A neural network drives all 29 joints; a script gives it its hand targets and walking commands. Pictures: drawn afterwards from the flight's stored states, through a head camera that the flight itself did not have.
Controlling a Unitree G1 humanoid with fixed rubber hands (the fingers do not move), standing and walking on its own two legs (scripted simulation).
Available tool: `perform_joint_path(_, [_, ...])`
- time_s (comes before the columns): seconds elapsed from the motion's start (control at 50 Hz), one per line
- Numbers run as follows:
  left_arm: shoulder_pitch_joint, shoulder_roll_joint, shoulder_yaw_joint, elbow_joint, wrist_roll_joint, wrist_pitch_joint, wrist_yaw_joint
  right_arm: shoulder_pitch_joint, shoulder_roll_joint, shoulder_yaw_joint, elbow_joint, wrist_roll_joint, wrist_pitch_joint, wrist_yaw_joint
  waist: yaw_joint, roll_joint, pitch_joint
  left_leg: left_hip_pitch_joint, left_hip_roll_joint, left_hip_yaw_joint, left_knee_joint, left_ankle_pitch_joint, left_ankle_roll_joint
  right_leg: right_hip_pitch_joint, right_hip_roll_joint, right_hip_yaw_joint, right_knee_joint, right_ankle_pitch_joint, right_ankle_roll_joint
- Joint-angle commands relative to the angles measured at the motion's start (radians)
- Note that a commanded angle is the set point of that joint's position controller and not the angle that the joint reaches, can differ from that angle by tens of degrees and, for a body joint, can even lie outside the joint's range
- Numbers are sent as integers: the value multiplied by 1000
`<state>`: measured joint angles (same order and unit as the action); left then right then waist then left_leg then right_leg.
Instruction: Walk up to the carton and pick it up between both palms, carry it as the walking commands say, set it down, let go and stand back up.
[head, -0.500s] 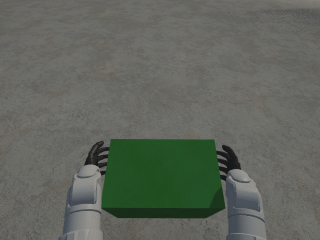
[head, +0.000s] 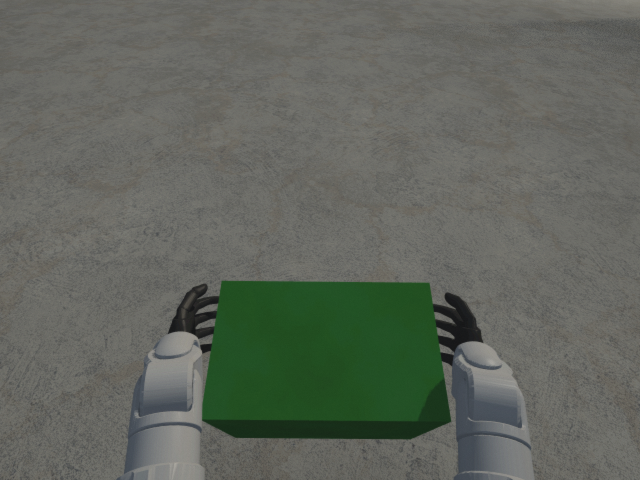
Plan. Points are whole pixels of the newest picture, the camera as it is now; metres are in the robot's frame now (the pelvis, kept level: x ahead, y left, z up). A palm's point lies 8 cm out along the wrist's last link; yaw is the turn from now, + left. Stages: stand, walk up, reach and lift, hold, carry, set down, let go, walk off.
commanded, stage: hold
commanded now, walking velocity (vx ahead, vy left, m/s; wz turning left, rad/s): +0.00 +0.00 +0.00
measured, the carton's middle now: (324, 366) +0.30 +0.00 -0.04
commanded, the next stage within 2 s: carry in 0.48 s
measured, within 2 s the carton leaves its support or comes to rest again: neither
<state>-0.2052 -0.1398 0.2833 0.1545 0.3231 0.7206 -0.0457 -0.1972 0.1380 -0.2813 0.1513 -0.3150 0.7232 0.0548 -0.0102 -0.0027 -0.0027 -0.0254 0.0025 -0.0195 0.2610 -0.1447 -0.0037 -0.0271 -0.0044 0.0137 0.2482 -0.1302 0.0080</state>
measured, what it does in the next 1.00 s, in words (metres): steps to the left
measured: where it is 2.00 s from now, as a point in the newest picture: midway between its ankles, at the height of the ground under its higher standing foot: outside the picture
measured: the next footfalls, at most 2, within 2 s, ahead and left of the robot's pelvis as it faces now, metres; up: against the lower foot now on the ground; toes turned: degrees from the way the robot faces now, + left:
right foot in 1.06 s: -0.08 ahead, -0.03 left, +0.00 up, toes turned -6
left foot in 1.42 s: -0.14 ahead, +0.32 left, +0.00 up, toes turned +6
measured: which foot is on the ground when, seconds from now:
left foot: down 0.00-1.00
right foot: down 0.00-0.72, up 0.74-1.00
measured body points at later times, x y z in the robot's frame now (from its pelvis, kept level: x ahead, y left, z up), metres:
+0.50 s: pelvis +0.00 +0.00 +0.00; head -0.04 +0.00 +0.45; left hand +0.29 +0.18 +0.04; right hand +0.29 -0.18 +0.04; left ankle +0.01 +0.12 -0.75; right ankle +0.01 -0.13 -0.75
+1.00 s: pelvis -0.07 +0.07 -0.02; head -0.05 +0.08 +0.43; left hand +0.22 +0.26 +0.05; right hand +0.23 -0.09 +0.05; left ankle +0.01 +0.13 -0.75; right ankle -0.11 -0.03 -0.72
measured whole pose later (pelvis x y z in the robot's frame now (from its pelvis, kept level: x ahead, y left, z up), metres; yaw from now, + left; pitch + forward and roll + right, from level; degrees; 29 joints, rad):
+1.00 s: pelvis -0.07 +0.07 -0.02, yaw +1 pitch +5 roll -2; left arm -0.23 -0.12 0.21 -0.32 0.10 1.14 0.14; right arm -0.22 0.14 -0.22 -0.31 -0.15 1.14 -0.11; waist 0.02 0.02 -0.06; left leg -0.50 -0.02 0.11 0.53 -0.13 0.11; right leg -0.45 -0.01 -0.10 0.87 -0.50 0.02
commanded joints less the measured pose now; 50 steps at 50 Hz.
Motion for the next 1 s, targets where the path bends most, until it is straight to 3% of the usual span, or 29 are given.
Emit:
perform_joint_path(0.0, [-466,-822,-587,-12,-274,-28,-269,-496,783,588,-31,281,-34,270,0,2,-217,15,-95,-34,-29,148,4,71,97,38,-15,150,-5])
perform_joint_path(0.44, [-458,-821,-593,-15,-279,-26,-267,-490,779,593,-36,289,-31,267,-3,4,-214,11,-92,-36,-29,145,6,70,96,37,-16,146,-7])
perform_joint_path(0.46, [-426,-837,-653,-47,-330,-22,-258,-519,814,672,-77,323,-31,257,23,14,-253,-141,108,-24,127,27,23,-8,-118,-9,134,40,-16])
perform_joint_path(0.5, [-455,-825,-667,-56,-343,-9,-251,-528,819,694,-63,348,-15,245,20,-7,-246,-246,93,-31,225,-7,13,-93,-197,89,175,41,-34])
perform_joint_path(0.54, [-476,-818,-715,-126,-392,13,-236,-530,826,734,-90,391,12,235,32,-71,-254,-328,80,-25,364,63,0,-123,-279,188,204,180,-90])
perform_joint_path(0.6, [-502,-826,-771,-198,-464,83,-217,-545,852,775,-160,472,86,218,28,-203,-313,-413,42,18,542,-263,-5,-133,-395,291,209,563,-186])
perform_joint_path(0.64, [-521,-842,-803,-258,-508,142,-206,-567,868,804,-233,531,141,213,20,-205,-347,-400,43,38,457,-277,6,-129,-372,250,241,585,-163])
perform_joint_path(0.68, [-506,-851,-832,-340,-550,210,-192,-546,872,832,-309,573,208,204,16,-178,-368,-290,24,65,273,-85,14,-191,-288,145,332,479,-84])
perform_joint_path(0.7, [-497,-851,-847,-374,-565,242,-181,-537,860,837,-343,587,242,199,21,-111,-396,-211,62,24,198,46,20,-248,-239,90,408,357,-39])
perform_joint_path(0.72, [-504,-845,-858,-410,-578,277,-174,-518,825,832,-354,590,272,195,24,125,-416,-130,237,-167,203,404,93,-397,-125,-25,564,54,24])
perform_joint_path(0.74, [-539,-843,-881,-452,-596,304,-171,-498,827,836,-378,595,300,189,-1,262,-434,-100,346,-263,161,658,175,-498,-25,-82,755,-476,32])
perform_joint_path(0.76, [-535,-863,-904,-468,-618,330,-172,-492,834,840,-419,612,323,184,-4,226,-448,-105,341,-240,164,665,217,-521,-16,-37,936,-563,17])
perform_joint_path(0.78, [-524,-879,-908,-460,-634,353,-176,-501,830,840,-456,606,344,174,-4,140,-442,-122,312,-192,169,586,232,-537,-26,-13,1012,-514,9])
perform_joint_path(0.82, [-517,-878,-902,-460,-660,389,-185,-517,826,839,-507,600,378,159,2,90,-411,-120,265,-124,177,465,217,-580,-48,-36,973,-397,17])
perform_joint_path(0.86, [-533,-858,-897,-490,-673,413,-179,-520,827,832,-524,608,402,155,5,101,-412,-83,236,-108,187,449,201,-579,-34,-72,869,-388,28])
perform_joint_path(0.92, [-502,-840,-888,-511,-672,450,-167,-489,818,819,-513,602,437,151,0,152,-432,-71,245,-136,161,417,201,-505,-9,-105,685,-404,11])
perform_joint_path(0.98, [-464,-843,-864,-488,-655,473,-166,-469,818,811,-487,588,459,153,-2,163,-443,-91,234,-130,139,373,191,-393,-2,-128,481,-324,-4])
